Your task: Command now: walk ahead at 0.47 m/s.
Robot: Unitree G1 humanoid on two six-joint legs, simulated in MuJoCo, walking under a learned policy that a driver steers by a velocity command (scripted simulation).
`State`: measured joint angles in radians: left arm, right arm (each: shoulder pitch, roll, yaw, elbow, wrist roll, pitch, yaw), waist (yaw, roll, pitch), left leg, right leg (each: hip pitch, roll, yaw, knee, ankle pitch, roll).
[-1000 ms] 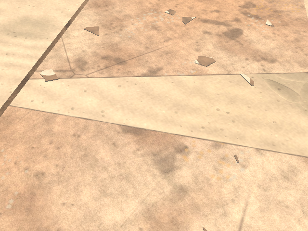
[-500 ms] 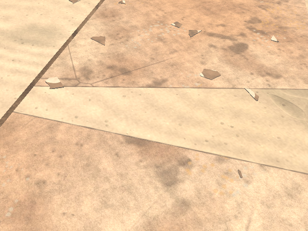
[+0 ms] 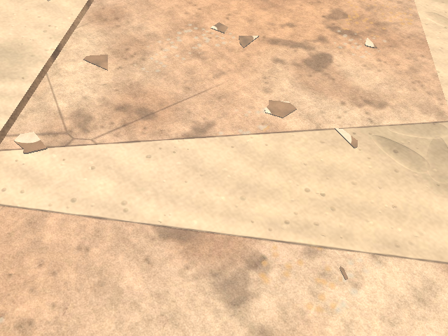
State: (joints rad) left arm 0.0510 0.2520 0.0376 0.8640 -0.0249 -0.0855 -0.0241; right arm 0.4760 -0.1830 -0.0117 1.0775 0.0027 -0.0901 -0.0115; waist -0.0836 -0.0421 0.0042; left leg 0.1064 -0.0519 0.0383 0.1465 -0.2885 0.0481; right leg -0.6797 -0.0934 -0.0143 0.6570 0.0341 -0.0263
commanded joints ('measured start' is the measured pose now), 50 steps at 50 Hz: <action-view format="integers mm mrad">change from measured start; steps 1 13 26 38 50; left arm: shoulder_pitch -174 117 337 283 82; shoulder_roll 36 74 155 133 34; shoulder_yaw -3 24 40 35 43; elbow -111 3 100 36 -71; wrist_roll -5 35 7 -27 3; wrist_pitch -21 -35 -16 -17 43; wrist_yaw -17 -19 25 37 4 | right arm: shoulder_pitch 58 -117 -492 -200 -230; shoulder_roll -177 -162 -114 -193 -216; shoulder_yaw -37 -49 -39 -74 -92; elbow -20 -138 -272 -232 -189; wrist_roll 12 24 14 -6 -15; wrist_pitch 0 -32 -9 -33 -28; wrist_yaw -11 -1 19 24 -10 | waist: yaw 11 81 155 9 57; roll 114 16 -2 137 88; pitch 154 -47 77 -144 60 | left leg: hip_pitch -72 -681 -734 8 -203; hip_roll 277 190 156 409 312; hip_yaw -101 -131 -37 -430 81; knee -46 1114 451 133 -35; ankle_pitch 402 0 407 81 337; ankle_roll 123 14 -44 142 113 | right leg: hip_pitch -8 548 572 -49 -15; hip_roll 32 -151 -97 9 -44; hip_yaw -20 304 72 126 64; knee -98 -467 -550 627 167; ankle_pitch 26 -124 -58 -433 -5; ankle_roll -22 -215 -181 -25 -2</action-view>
